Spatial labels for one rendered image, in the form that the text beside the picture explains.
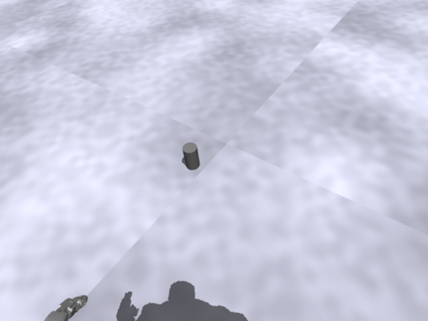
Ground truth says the can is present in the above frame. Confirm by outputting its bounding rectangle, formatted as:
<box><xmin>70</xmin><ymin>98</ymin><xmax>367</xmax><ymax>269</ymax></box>
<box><xmin>183</xmin><ymin>142</ymin><xmax>200</xmax><ymax>170</ymax></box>

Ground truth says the left robot hand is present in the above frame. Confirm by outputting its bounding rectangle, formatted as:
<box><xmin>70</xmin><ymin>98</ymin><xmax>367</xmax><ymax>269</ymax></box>
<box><xmin>44</xmin><ymin>296</ymin><xmax>88</xmax><ymax>321</ymax></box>

